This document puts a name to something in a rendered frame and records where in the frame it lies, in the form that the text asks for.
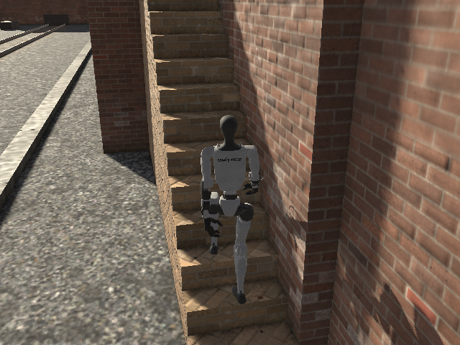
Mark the left robot foot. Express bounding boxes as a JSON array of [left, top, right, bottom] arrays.
[[209, 243, 219, 254]]

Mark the right robot shin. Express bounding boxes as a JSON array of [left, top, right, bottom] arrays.
[[234, 244, 247, 294]]

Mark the right robot forearm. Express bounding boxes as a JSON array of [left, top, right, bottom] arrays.
[[250, 172, 261, 188]]

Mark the left robot hand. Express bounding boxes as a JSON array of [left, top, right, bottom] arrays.
[[203, 217, 222, 237]]

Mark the right robot hand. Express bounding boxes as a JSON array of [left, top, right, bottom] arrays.
[[241, 183, 258, 195]]

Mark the robot left upper arm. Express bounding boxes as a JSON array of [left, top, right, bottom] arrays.
[[201, 146, 214, 188]]

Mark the robot right upper arm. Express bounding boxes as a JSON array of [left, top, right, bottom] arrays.
[[244, 145, 259, 181]]

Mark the left robot forearm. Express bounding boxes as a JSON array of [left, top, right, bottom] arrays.
[[201, 178, 211, 219]]

